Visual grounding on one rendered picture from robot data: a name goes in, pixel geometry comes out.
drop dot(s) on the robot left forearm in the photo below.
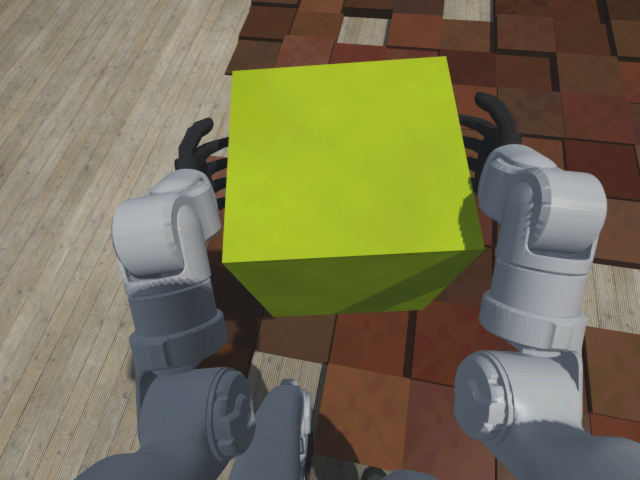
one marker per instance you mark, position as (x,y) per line
(159,240)

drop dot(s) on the right robot hand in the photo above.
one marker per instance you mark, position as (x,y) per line
(494,136)

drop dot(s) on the right robot upper arm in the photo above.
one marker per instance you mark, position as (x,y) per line
(527,411)

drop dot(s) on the robot right forearm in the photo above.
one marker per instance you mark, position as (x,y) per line
(550,220)

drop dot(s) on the left robot upper arm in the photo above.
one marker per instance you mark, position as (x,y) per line
(191,425)

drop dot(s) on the robot left shin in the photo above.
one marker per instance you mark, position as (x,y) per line
(303,441)

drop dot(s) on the left robot thigh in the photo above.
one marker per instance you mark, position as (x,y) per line
(274,453)

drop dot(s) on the left robot hand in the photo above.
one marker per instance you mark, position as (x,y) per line
(193,157)

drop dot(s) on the carton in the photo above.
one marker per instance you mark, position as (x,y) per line
(348,188)

